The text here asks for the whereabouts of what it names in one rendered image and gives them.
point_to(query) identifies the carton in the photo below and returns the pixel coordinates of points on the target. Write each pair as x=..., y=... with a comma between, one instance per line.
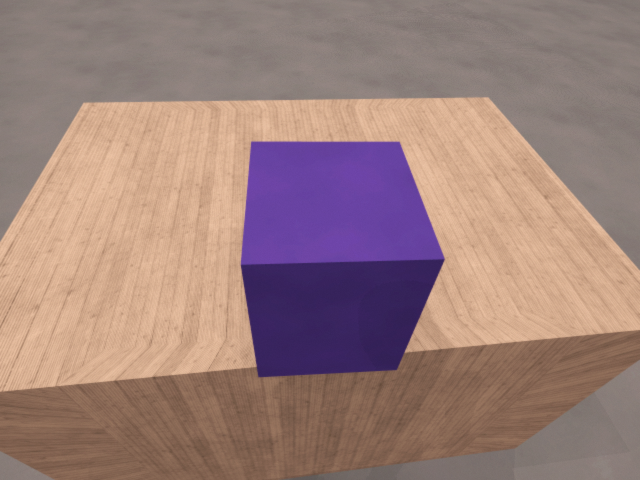
x=338, y=256

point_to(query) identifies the pedestal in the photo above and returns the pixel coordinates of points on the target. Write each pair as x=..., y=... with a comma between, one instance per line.
x=126, y=350

